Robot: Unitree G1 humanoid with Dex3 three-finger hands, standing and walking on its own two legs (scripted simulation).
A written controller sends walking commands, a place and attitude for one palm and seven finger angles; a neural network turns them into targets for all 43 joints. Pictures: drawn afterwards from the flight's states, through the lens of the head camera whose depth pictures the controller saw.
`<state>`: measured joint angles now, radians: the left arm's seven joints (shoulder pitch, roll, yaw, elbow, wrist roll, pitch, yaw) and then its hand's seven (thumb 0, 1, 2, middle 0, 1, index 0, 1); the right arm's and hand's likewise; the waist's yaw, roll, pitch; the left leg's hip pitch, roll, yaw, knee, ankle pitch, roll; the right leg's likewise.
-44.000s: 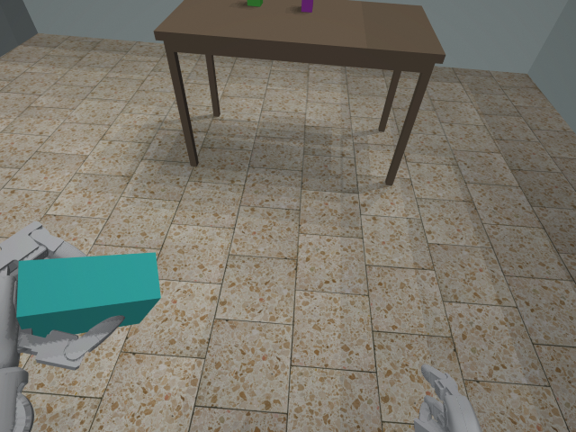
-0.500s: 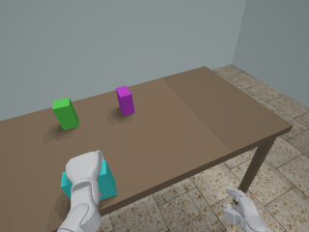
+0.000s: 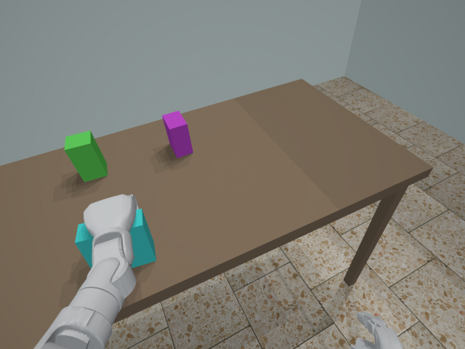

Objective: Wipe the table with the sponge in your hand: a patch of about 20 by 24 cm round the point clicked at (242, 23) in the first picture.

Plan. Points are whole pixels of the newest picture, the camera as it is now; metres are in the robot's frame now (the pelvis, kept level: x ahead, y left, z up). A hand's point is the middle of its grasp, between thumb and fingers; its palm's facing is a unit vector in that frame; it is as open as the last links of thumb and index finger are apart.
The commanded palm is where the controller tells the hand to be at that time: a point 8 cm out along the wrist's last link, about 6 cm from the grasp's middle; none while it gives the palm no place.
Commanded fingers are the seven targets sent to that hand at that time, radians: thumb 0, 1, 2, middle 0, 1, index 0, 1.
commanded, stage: wipe forward along the middle lane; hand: left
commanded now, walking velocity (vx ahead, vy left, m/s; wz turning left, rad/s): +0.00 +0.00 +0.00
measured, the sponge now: (121, 249) +0.31 +0.26 -0.01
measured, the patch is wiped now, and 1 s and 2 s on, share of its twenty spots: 1.00 1.00 1.00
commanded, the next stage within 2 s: slide back across to the first lane in 0.96 s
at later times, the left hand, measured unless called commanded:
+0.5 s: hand (115, 209) +0.38 +0.29 +0.02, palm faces -0.11 +0.00 -0.99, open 9.3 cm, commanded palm +0.36 +0.29 +0.05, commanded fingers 0.00 0.10 1.30 -1.20 -1.60 -1.20 -1.60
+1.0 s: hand (109, 199) +0.41 +0.32 +0.02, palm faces -0.10 +0.00 -1.00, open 9.3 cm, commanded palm +0.39 +0.32 +0.05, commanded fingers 0.00 0.10 1.30 -1.20 -1.60 -1.20 -1.60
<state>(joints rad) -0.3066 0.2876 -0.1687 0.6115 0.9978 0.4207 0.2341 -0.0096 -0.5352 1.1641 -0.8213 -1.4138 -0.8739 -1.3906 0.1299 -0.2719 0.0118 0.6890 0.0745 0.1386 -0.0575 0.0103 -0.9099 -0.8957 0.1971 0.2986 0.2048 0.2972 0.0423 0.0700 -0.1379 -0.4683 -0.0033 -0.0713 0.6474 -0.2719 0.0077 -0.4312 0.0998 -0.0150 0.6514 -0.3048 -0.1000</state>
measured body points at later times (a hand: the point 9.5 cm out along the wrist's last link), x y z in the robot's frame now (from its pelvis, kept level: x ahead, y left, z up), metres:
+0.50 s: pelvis +0.00 -0.01 -0.01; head +0.03 -0.03 +0.44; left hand +0.38 +0.28 +0.08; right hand +0.11 -0.27 -0.14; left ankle +0.04 +0.14 -0.72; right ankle +0.01 -0.05 -0.72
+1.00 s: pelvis -0.01 +0.02 -0.01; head +0.03 +0.01 +0.44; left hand +0.41 +0.31 +0.08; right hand +0.10 -0.24 -0.14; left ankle +0.04 +0.15 -0.72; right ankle +0.01 -0.05 -0.72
